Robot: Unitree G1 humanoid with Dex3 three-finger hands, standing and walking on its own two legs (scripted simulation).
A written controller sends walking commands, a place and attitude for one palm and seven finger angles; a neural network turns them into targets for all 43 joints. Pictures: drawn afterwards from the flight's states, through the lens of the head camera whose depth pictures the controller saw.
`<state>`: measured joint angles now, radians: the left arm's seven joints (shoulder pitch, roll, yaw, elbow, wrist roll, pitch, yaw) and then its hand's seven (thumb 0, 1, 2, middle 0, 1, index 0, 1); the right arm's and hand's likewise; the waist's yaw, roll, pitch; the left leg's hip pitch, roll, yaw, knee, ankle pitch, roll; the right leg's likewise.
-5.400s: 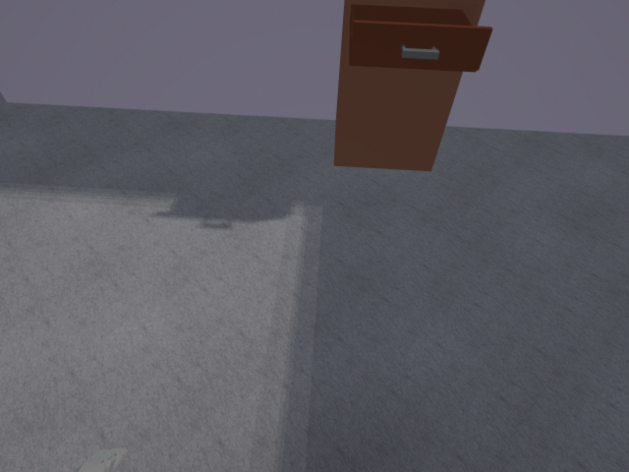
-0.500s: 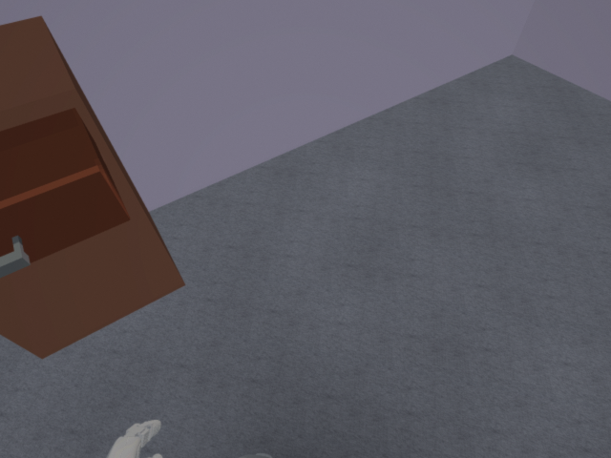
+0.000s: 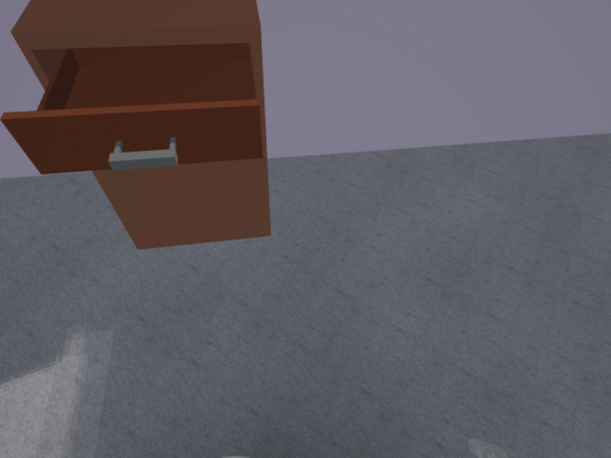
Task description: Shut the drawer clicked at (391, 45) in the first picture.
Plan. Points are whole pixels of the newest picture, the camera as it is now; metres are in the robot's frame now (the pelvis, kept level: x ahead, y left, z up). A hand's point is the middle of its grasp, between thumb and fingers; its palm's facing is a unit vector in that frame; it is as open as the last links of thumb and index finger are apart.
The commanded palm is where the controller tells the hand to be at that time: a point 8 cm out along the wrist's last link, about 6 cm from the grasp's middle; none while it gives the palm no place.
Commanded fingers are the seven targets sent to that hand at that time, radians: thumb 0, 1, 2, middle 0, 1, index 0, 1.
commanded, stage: turn to face it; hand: left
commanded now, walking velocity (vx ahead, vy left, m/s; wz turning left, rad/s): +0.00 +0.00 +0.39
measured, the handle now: (145, 151) +0.62 +0.38 -0.05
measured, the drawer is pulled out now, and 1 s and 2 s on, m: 0.23 0.23 0.23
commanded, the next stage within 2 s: take the last steps up to it in 0.40 s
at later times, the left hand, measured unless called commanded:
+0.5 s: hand out of the picture +0.05 +0.17 -0.13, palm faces +0.19 -0.94 -0.29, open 7.3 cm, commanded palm none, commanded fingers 0.00 0.90 0.90 -0.20 -0.30 -0.20 -0.30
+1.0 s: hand out of the picture -0.13 +0.20 -0.17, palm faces +0.34 -0.92 -0.18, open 7.4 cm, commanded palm none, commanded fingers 0.00 0.90 0.90 -0.20 -0.30 -0.20 -0.30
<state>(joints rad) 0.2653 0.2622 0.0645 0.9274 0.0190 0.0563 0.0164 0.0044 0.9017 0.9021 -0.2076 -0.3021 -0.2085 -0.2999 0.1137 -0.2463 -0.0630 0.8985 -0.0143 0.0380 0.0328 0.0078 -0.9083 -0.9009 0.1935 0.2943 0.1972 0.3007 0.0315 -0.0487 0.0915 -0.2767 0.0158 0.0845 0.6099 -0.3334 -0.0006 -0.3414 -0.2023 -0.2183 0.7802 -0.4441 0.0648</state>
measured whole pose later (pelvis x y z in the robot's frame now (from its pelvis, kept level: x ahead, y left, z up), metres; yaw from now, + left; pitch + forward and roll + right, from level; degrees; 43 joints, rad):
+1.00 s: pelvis +0.00 +0.04 +0.01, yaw +14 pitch -1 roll -1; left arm 0.45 0.21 0.06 1.14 0.03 0.03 0.00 0.01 0.91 0.90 -0.20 -0.30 -0.20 -0.30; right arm 0.23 -0.17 -0.03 1.01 -0.03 -0.03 0.01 0.00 -0.91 -0.90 0.19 0.29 0.20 0.30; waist 0.05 -0.04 0.00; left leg -0.19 0.03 0.12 0.51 -0.30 0.04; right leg -0.30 -0.10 -0.09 0.81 -0.44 0.00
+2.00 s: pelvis +0.32 +0.11 +0.01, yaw +14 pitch -1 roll -1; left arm 0.36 0.14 0.03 1.14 0.01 -0.03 0.03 0.00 0.91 0.90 -0.20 -0.30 -0.20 -0.30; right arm 0.14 -0.15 -0.02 1.05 -0.02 -0.05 -0.01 0.00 -0.91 -0.90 0.19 0.29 0.20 0.30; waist 0.06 -0.02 0.03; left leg -0.28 0.05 0.10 0.51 -0.21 0.00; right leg -0.14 -0.01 -0.15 0.48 -0.33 -0.02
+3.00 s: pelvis +0.27 +0.06 +0.01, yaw +14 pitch -1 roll +1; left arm 0.30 0.19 0.05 1.09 0.02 0.04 0.04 0.00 0.90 0.90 -0.21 -0.30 -0.21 -0.30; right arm 0.19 -0.18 -0.03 1.04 -0.01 0.01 -0.01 0.00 -0.91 -0.90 0.19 0.29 0.20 0.30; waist 0.05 -0.02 0.03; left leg -0.19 0.02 0.02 0.47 -0.28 -0.02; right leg -0.27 -0.08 -0.04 0.54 -0.28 0.03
